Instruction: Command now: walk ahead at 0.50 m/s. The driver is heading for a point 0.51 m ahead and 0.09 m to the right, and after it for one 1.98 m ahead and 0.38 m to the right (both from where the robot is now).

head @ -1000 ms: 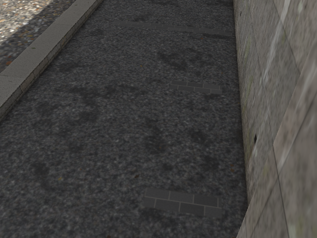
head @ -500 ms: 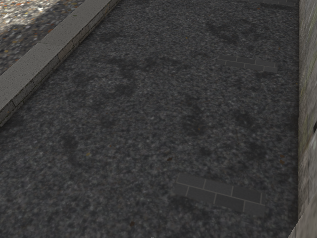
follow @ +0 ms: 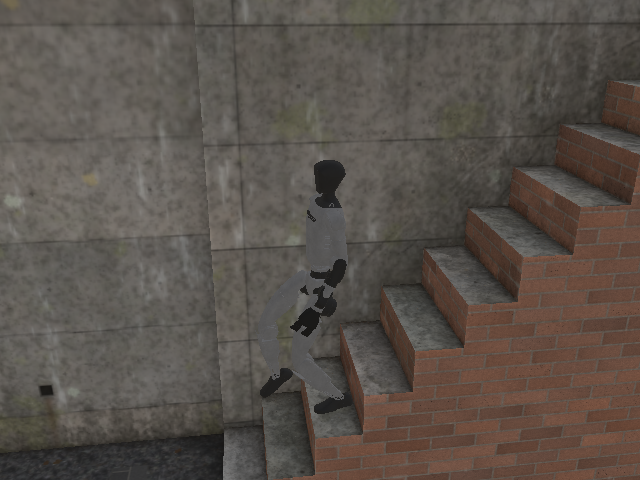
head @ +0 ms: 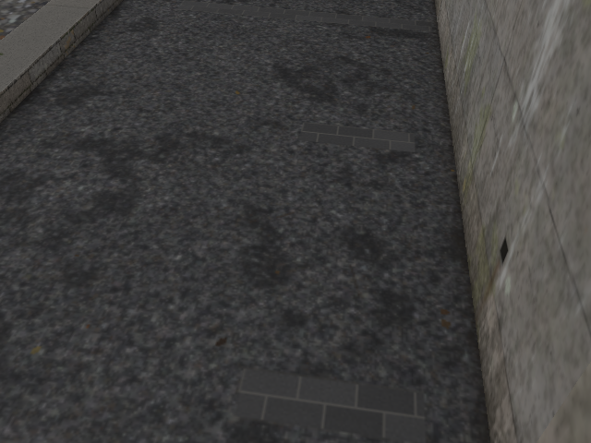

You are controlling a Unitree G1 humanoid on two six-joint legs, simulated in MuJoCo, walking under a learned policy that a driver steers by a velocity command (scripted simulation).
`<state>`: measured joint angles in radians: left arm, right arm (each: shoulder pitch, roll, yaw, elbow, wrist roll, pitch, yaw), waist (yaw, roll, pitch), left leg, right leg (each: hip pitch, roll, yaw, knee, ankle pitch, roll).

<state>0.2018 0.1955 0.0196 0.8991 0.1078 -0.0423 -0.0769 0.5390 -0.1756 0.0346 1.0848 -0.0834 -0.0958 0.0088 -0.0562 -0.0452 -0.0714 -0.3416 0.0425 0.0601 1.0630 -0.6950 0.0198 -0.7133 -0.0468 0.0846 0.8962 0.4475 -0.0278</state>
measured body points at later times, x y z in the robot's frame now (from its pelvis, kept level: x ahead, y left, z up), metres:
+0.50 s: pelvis +0.22 -0.08 -0.24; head +0.21 -0.07 +0.21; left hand +0.11 +0.07 -0.39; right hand +0.36 -0.30 -0.36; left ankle +0.42 +0.06 -0.91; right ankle +0.11 -0.17 -0.88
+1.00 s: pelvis +0.53 -0.05 -0.46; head +0.53 -0.05 -0.01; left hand +0.68 +0.16 -0.57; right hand +0.40 -0.25 -0.60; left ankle +0.37 +0.05 -1.09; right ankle +0.69 -0.19 -1.16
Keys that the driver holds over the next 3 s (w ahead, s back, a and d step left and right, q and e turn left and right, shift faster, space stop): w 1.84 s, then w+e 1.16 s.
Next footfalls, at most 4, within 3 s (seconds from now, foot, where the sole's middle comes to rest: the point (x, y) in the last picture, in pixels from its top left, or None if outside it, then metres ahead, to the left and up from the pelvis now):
0.14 right None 0.15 -0.17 -0.92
0.64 left None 0.41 0.05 -1.13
1.10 right None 0.75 -0.19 -1.35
1.50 left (257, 420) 1.00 0.06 -1.35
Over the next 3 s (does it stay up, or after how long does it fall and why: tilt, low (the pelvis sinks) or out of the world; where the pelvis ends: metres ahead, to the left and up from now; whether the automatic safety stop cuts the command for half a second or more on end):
stays up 1.63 -0.14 -0.58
